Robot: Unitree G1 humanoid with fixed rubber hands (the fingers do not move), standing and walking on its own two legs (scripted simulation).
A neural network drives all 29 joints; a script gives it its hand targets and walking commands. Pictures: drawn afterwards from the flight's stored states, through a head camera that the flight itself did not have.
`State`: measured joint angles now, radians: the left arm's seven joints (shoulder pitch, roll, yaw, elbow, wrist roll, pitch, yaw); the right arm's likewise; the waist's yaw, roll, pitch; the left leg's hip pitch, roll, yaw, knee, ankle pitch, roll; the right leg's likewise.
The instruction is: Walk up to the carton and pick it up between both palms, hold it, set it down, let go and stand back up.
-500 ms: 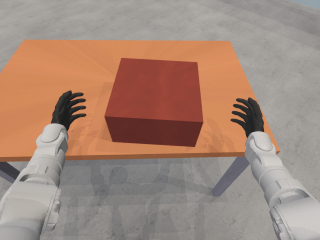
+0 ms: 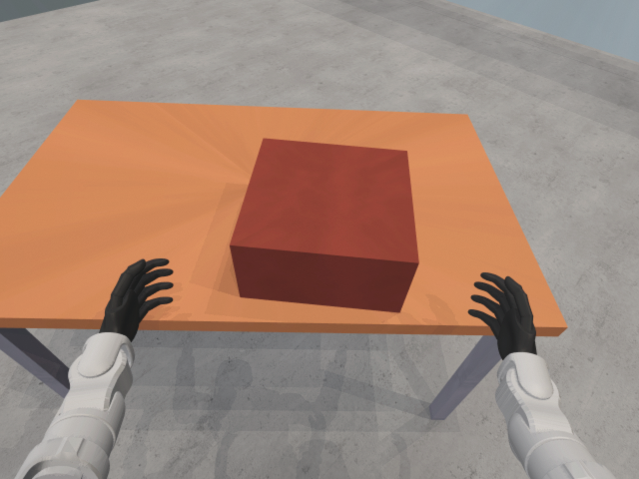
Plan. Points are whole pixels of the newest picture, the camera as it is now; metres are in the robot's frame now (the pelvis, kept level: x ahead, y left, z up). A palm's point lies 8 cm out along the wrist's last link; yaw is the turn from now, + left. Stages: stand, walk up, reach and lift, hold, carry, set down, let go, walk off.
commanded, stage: set down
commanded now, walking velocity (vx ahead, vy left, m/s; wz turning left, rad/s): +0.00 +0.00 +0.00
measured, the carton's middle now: (327, 220) +0.55 +0.02 -0.05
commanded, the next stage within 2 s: let go in 1.50 s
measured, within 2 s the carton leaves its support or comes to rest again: neither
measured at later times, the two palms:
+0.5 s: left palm (118, 365) +0.24 +0.28 +0.00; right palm (520, 383) +0.24 -0.23 -0.01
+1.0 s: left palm (153, 404) +0.21 +0.24 -0.04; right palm (535, 414) +0.22 -0.25 -0.04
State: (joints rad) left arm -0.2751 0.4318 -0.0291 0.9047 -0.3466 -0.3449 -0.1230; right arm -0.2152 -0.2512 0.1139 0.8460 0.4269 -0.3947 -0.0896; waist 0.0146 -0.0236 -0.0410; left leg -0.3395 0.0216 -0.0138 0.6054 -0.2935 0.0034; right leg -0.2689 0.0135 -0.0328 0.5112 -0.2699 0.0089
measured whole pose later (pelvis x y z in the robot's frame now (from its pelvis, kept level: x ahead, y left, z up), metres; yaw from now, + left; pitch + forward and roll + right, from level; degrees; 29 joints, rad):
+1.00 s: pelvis +0.03 -0.03 +0.01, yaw +1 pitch -4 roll +0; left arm 0.14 0.32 0.05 0.59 -0.13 -0.12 -0.10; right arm 0.15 -0.19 0.04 0.65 0.16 -0.26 -0.07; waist 0.01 -0.02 0.04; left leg -0.10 0.03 -0.04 0.42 -0.25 -0.04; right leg -0.05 0.03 -0.04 0.38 -0.26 -0.03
